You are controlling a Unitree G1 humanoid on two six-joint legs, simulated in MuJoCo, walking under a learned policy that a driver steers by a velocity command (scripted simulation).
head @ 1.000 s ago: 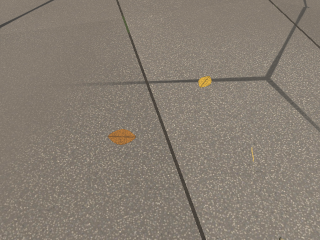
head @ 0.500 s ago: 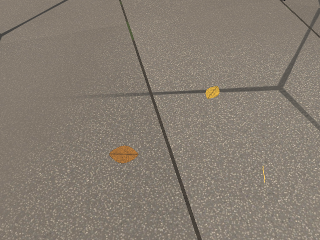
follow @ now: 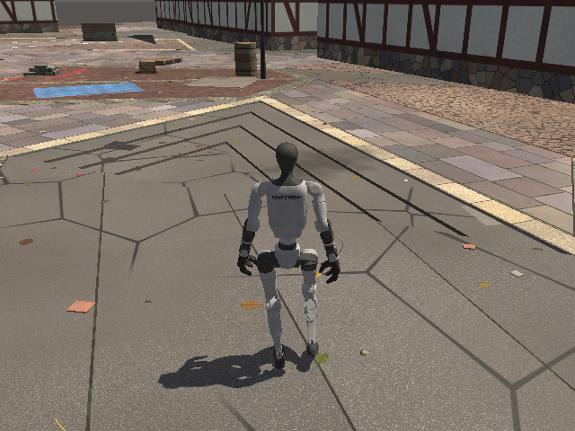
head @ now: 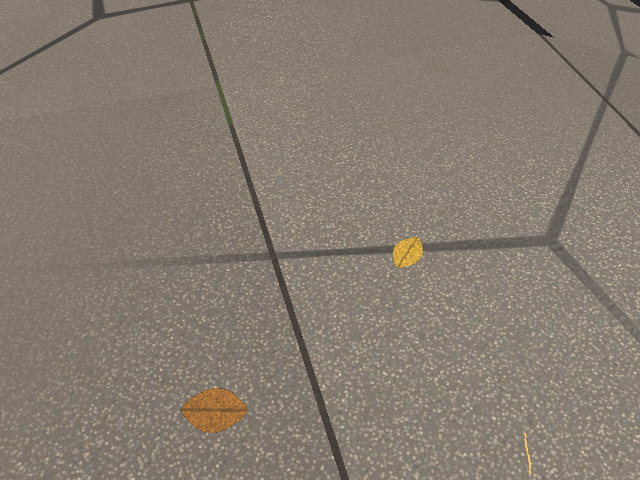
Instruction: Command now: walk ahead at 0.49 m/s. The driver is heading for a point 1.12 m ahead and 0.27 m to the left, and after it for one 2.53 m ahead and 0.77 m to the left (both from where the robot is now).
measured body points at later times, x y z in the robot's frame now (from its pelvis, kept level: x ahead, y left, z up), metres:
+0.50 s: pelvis +0.28 -0.06 +0.00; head +0.31 -0.07 +0.45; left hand +0.37 +0.19 -0.13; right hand +0.28 -0.31 -0.16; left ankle +0.19 +0.06 -0.65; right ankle +0.33 -0.13 -0.74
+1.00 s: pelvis +0.55 -0.02 -0.02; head +0.58 +0.00 +0.43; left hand +0.50 +0.22 -0.17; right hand +0.70 -0.25 -0.14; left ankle +0.62 +0.04 -0.74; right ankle +0.40 -0.14 -0.65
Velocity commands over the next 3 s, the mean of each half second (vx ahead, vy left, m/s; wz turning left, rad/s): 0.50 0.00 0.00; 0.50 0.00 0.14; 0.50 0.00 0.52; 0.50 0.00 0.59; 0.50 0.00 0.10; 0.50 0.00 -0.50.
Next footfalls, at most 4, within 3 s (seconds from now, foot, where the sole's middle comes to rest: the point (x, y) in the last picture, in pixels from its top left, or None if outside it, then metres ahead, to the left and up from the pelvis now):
0.36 right None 0.37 -0.13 -0.78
0.92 left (308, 405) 0.66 0.05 -0.78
1.48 right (339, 278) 1.01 -0.03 -0.78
2.02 left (217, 250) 1.10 0.29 -0.78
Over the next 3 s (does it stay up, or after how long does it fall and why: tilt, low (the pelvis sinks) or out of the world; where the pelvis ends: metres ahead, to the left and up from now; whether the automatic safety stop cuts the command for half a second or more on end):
stays up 1.45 0.49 0.00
